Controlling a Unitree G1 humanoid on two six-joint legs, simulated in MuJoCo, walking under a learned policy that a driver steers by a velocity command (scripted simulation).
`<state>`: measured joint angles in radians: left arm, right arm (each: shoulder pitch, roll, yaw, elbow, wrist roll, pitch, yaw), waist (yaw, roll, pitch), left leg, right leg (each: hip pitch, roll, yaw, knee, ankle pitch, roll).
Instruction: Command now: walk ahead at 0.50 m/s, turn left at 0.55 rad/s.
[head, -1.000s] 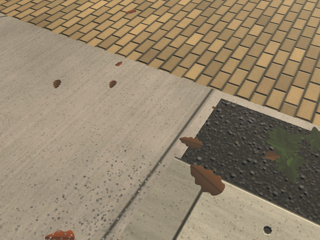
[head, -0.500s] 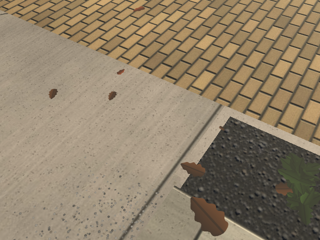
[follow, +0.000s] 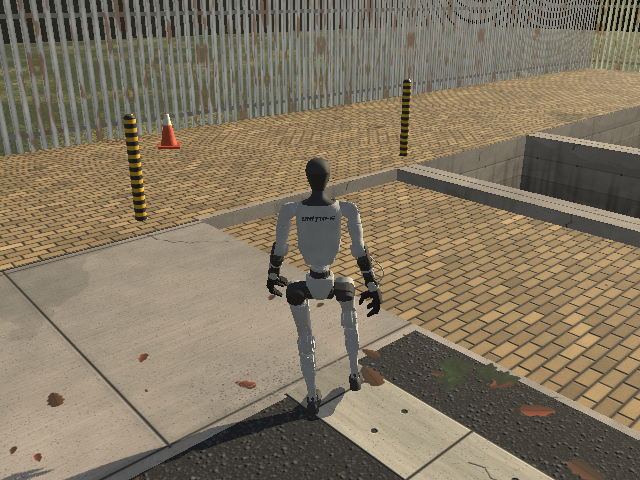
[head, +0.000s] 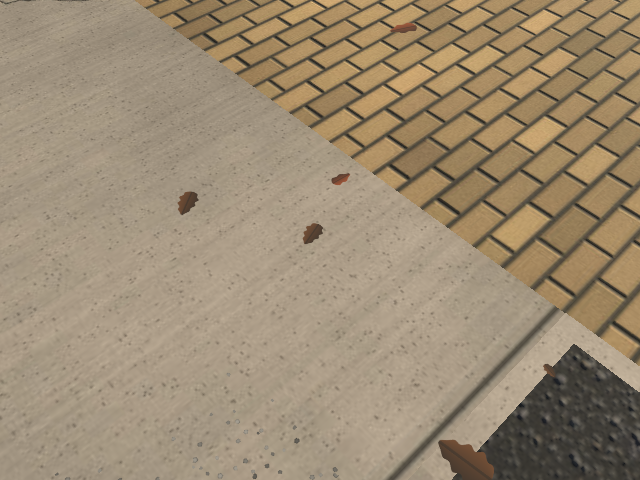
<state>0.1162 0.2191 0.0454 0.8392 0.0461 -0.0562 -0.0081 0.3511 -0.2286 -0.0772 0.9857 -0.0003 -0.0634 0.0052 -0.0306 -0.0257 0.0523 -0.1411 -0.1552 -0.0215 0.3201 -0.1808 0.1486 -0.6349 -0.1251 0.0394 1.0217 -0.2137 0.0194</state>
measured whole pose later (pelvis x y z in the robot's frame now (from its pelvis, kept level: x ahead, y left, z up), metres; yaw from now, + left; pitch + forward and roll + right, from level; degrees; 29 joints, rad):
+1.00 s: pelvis +0.55 +0.03 +0.00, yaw +6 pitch +0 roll +0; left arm 0.32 0.24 0.05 0.93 0.02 -0.05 -0.01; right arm 0.23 -0.22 -0.05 0.91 -0.02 -0.08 0.01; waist 0.02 -0.04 0.04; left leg -0.24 -0.05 0.10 0.39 -0.16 0.09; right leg -0.41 -0.04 0.01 1.11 -0.32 -0.07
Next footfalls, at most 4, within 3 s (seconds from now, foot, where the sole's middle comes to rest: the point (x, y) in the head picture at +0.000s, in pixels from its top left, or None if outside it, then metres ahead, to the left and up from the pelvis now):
0.28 right None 0.36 -0.12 -0.78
0.84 left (272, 409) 0.62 0.10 -0.78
1.42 right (336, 297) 0.91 -0.06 -0.78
1.96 left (309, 193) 1.26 0.01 -0.78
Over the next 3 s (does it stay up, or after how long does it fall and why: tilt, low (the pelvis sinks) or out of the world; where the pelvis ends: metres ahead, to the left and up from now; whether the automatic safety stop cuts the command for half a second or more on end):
stays up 1.11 -0.06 0.00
